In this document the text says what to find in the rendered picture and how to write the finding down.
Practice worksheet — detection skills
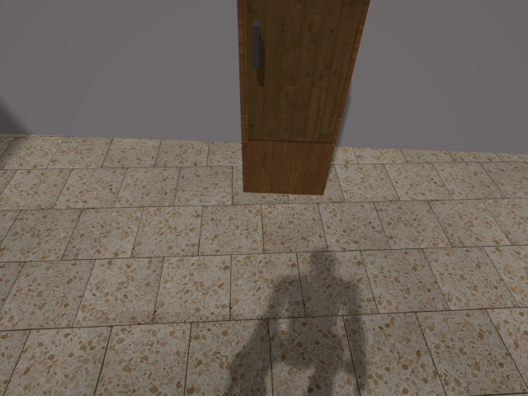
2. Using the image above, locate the cupboard door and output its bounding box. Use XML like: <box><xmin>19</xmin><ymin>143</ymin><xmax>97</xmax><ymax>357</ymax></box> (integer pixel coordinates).
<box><xmin>243</xmin><ymin>0</ymin><xmax>365</xmax><ymax>142</ymax></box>

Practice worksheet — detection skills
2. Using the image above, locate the handle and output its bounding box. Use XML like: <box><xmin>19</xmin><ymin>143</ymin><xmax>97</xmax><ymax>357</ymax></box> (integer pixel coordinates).
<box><xmin>252</xmin><ymin>20</ymin><xmax>260</xmax><ymax>68</ymax></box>

